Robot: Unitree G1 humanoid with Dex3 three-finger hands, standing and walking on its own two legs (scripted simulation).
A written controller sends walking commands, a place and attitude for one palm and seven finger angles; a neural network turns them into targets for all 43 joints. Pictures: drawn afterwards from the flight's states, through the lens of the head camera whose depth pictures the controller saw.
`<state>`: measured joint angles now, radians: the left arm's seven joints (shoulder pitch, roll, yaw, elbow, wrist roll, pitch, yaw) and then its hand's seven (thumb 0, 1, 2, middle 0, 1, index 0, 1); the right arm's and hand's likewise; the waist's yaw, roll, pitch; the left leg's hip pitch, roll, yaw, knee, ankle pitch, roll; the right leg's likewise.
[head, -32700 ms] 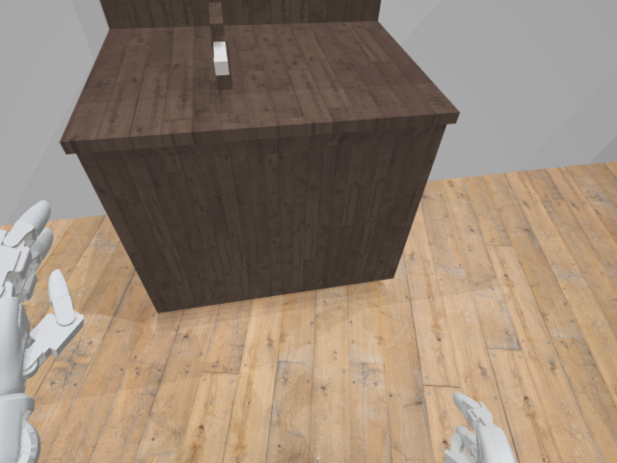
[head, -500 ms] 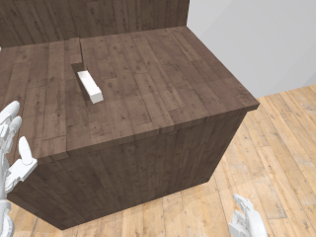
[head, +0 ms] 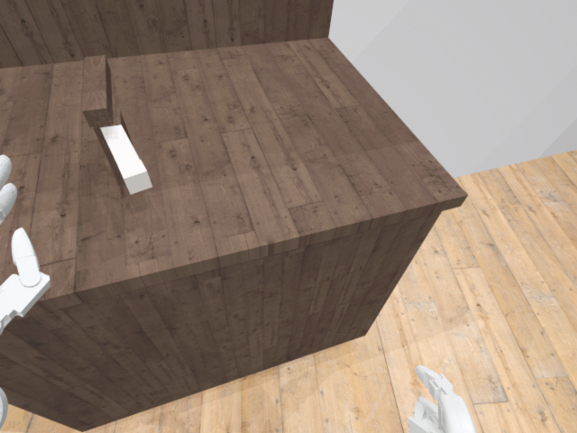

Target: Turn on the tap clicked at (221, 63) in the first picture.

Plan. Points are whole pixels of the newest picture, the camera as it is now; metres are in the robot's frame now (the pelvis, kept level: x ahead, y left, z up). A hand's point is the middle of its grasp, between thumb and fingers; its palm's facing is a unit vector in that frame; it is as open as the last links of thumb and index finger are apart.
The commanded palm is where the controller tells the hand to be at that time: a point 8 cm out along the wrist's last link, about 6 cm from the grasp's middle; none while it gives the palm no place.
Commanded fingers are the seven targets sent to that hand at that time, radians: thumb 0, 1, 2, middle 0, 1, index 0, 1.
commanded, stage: come to a stop and stand still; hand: left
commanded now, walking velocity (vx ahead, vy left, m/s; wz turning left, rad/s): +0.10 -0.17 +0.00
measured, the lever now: (135, 177) +0.38 +0.23 +0.15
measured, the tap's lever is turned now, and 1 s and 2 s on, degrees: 13 13 13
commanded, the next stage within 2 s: look again from close up in 1.02 s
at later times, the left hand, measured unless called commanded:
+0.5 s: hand (133, 236) +0.26 +0.18 +0.19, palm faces +0.42 -0.81 -0.42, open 7.4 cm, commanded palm +0.21 +0.22 +0.19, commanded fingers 0.00 0.90 0.90 -0.20 -0.30 -0.20 -0.30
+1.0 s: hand (131, 222) +0.29 +0.19 +0.18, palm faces +0.44 -0.82 -0.37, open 7.4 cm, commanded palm +0.23 +0.22 +0.19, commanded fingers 0.00 0.90 0.90 -0.20 -0.30 -0.20 -0.30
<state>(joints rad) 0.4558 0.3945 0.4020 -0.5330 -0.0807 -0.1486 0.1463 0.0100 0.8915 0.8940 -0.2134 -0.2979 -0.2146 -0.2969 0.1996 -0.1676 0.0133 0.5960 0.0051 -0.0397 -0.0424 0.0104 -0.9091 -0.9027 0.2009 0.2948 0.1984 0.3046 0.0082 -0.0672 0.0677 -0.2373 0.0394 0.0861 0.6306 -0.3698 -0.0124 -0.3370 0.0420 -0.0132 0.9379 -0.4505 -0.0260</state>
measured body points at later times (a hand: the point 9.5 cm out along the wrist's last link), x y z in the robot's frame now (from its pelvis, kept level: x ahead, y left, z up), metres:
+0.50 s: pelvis +0.05 -0.06 +0.01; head +0.08 -0.05 +0.45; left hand +0.24 +0.22 +0.21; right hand +0.22 -0.31 -0.07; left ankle +0.07 +0.05 -0.72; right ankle +0.11 -0.16 -0.72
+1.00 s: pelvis +0.07 -0.06 +0.02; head +0.08 -0.06 +0.47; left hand +0.26 +0.24 +0.20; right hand +0.24 -0.27 -0.07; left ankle +0.07 +0.05 -0.72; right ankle +0.11 -0.16 -0.72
